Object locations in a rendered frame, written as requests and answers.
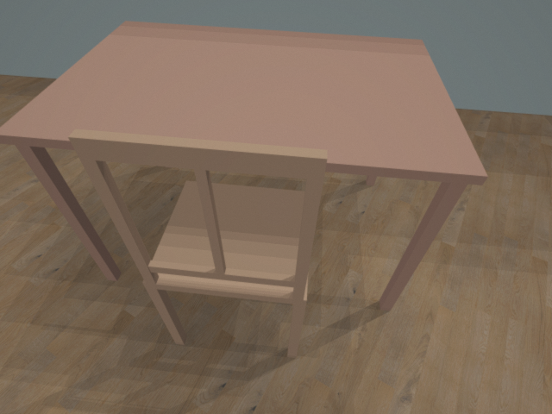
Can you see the chair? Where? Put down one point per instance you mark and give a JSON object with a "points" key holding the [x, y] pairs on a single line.
{"points": [[223, 240]]}

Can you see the table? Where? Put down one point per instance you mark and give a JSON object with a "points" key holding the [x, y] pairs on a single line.
{"points": [[377, 104]]}

